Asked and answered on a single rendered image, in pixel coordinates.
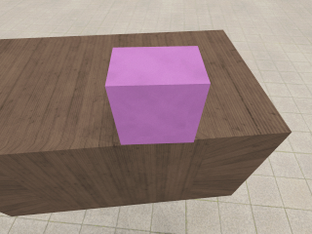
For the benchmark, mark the carton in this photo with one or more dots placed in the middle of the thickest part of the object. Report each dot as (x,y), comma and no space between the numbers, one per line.
(157,94)

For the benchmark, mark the pedestal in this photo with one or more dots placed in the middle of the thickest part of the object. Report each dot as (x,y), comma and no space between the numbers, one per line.
(59,146)

